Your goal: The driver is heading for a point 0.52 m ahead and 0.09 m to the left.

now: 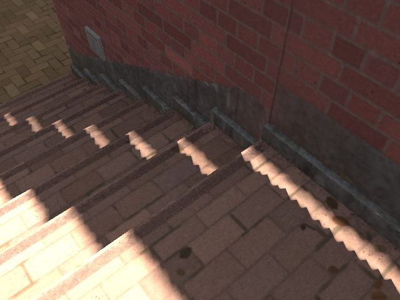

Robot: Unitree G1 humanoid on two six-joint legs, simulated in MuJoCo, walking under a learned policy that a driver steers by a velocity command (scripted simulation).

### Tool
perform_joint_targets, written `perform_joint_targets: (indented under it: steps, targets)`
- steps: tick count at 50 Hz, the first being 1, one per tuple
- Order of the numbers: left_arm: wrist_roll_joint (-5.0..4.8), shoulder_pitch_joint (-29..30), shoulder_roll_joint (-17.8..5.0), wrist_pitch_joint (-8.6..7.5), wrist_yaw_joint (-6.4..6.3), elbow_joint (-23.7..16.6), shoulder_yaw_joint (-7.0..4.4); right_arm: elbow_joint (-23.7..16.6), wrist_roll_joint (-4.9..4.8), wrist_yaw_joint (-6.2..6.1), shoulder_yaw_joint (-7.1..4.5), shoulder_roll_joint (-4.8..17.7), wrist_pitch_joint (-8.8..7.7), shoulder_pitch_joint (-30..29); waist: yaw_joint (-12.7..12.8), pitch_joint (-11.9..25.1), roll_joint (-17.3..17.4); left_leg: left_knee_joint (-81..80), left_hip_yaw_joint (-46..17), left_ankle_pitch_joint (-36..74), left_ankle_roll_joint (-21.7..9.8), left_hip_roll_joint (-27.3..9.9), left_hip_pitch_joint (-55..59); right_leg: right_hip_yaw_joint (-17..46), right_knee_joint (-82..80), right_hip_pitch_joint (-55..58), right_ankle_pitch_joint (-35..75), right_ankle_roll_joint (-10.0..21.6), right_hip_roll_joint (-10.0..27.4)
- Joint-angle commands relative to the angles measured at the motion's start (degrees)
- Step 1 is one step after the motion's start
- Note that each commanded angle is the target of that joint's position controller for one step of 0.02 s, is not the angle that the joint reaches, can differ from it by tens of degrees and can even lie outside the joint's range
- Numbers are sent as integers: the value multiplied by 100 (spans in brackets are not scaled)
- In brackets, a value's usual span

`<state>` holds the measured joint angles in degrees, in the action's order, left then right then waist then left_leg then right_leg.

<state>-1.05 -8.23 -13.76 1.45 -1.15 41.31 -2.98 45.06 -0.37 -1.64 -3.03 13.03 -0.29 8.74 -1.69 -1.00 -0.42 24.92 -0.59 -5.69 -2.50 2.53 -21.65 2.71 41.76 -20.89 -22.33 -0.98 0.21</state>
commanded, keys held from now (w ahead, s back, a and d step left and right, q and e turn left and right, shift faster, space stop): w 0.70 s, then no key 0.30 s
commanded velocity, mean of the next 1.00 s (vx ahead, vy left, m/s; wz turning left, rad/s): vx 0.38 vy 0.00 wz -0.03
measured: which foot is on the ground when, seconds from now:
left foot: down 0.00-0.06, up 0.08-0.48, down 0.50-0.96, up 0.98-1.00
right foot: up 0.00-0.04, down 0.06-0.50, up 0.52-0.92, down 0.94-1.00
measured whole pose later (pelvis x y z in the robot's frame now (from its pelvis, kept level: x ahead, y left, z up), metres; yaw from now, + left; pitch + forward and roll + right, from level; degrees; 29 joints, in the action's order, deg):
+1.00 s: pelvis +0.39 +0.04 +0.00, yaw +1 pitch -1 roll +1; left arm 1.0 -6.1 -12.0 -3.0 -0.9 50.7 -0.9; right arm 55.5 0.5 -0.6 -1.2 14.1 -2.2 17.8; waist -2.8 -3.3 1.0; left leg 40.8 0.3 -28.6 -2.5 2.8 -9.0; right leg -2.6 28.8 -21.6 -6.8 3.9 -0.9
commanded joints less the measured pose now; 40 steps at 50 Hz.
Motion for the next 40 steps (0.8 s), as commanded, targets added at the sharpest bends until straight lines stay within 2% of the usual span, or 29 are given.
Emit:
perform_joint_targets:
  steps: [1,2,3,4,5,6,7,8,10,14,18,20,22,23,24,25,26,27,28,29,31,32,33,34,35,36,37,38,40]
  targets:
    - [78,-588,-490,-178,46,-7,-157,-358,-104,-32,-216,986,-137,-299,410,611,733,-1306,-1476,-2659,-786,-1208,-204,-541,-1247,1406,588,418,-253]
    - [140,-826,-494,-215,36,88,-147,-357,-116,-17,-174,846,-185,-327,529,500,541,-1161,-1406,-2864,-597,-1127,-666,-377,-1457,1856,411,626,-142]
    - [166,-1189,-715,-277,4,114,-178,-476,-91,23,-76,597,-233,-620,706,451,-23,-230,-1017,-2643,-304,-793,-1365,622,-2064,2358,-239,935,639]
    - [141,-1518,-1266,-327,17,189,-326,-727,-148,71,-24,351,-363,-909,771,285,-1334,1218,113,-2003,20,38,-2334,2561,-3205,2461,-1784,1546,1820]
    - [214,-1361,-1251,-447,40,152,-346,-733,-165,84,-190,858,-477,-1086,798,-262,-1137,1965,-347,-1905,-48,-233,-2822,3342,-3631,2207,-1744,1826,2218]
    - [203,-1060,-1033,-569,1,67,-290,-631,-175,131,-251,1001,-516,-904,534,-417,-811,2344,-548,-1520,-85,-349,-3190,2974,-3490,2455,-1059,1687,2080]
    - [137,-885,-859,-643,-5,17,-245,-441,-126,158,-236,914,-518,-648,419,-276,-650,2438,-569,-1162,-67,-468,-3246,2451,-3378,2766,-258,1474,1836]
    - [53,-857,-782,-663,3,11,-227,-351,-52,177,-224,863,-527,-567,402,-159,-558,2429,-522,-819,-8,-560,-3228,2025,-3344,2940,457,1317,1667]
    - [38,-1111,-652,-644,20,122,-182,-245,17,249,-171,654,-523,-569,437,22,-459,2494,-251,-301,145,-602,-2834,1358,-3323,2838,1504,1215,1385]
    - [-28,-1493,-673,-628,49,357,-200,-420,-34,364,-1,362,-442,-1210,643,-234,-638,1522,11,592,287,-530,-2158,725,-3499,2205,1644,1208,1082]
    - [-31,-1867,-918,-566,13,647,-260,-586,-99,465,70,413,-495,-1789,775,-514,-674,686,154,706,215,-371,-1438,627,-3422,1926,1563,1123,1209]
    - [-89,-1951,-839,-576,56,814,-230,-604,-147,491,56,507,-530,-1787,671,-616,-870,584,49,479,64,-412,-1442,682,-3244,2220,1882,1080,1381]
    - [-78,-1851,-945,-572,47,864,-267,-576,-165,539,10,678,-554,-1633,447,-536,-811,429,57,192,-134,-394,-1141,677,-2950,2438,2590,955,1558]
    - [923,-1998,-939,-685,355,990,-107,-322,460,506,94,652,-486,-941,200,-7,-381,297,231,998,-157,-296,-179,667,-2953,2501,2974,1142,1741]
    - [800,-1781,-1176,-716,455,939,-230,-300,350,477,-61,890,-496,-727,-30,5,-375,289,395,863,-258,-140,696,378,-2451,2135,3647,989,1423]
    - [757,-1706,-1016,-756,501,927,-157,-205,193,419,-179,1214,-549,-117,-339,647,-138,595,393,639,-479,-138,2143,-95,-1312,1570,3849,671,819]
    - [41,-1943,-674,-637,156,804,-160,208,635,344,-264,1552,-412,1248,-611,1361,-236,1071,-1209,1049,-882,-1555,4128,-485,1063,-260,2895,353,280]
    - [-55,-2303,-295,-602,45,820,-43,370,388,304,-390,1919,-296,1941,-720,2559,1126,11,-3382,450,-1425,-2645,4940,-293,2887,-1183,-964,218,-476]
    - [91,-1784,-595,-562,2,832,-152,401,173,271,-346,1693,-241,1588,-624,1909,685,-477,-3212,-366,-1216,-2309,4149,386,3333,-1533,-783,352,-169]
    - [91,-1425,-669,-582,1,721,-173,318,184,241,-232,1325,-222,883,-325,877,719,-637,-2495,-327,-1036,-2080,3151,269,3254,-1605,-296,434,110]
    - [173,-1364,-571,-536,36,742,-163,289,206,222,-56,709,-231,362,41,206,657,-986,-1664,159,-926,-1671,1860,129,2650,-1131,196,476,399]
    - [866,-1147,-63,-709,336,592,124,200,317,286,103,121,-608,694,-92,263,1117,-1365,-1769,-762,-1236,-1671,1639,428,2962,-1146,231,637,614]
    - [849,-1007,30,-742,427,601,115,283,347,318,109,137,-726,701,-22,-62,715,-1610,-1904,-1293,-1250,-1704,1544,507,2678,-1393,407,740,580]
    - [757,-979,-19,-760,418,618,130,205,393,335,77,226,-801,483,172,-258,507,-1815,-1765,-1388,-1219,-1681,1369,491,2257,-1496,601,802,597]
    - [197,-1029,-688,-562,290,713,-154,459,119,281,-149,1090,-626,592,390,-168,229,-1770,-1366,-211,-989,-1560,974,-45,1859,-896,892,567,514]
    - [184,-989,-668,-482,232,690,-125,413,107,260,-134,1109,-585,547,463,-307,238,-1713,-1017,969,-1027,-1487,811,-169,1489,-774,1016,410,458]
    - [261,-857,-370,-429,232,650,-30,439,113,303,-72,1028,-598,572,485,-278,257,-1603,-628,1927,-1032,-1403,581,-272,976,-462,1149,296,392]
    - [297,-692,-130,-379,241,649,52,511,163,323,-54,932,-603,632,467,-311,655,-1521,-282,2459,-972,-1264,515,-377,505,-300,1273,235,361]
    - [282,-242,-121,-359,244,617,83,638,158,295,4,770,-585,836,261,-190,717,-1252,-98,3021,-878,-1153,683,-557,-115,-57,1863,189,166]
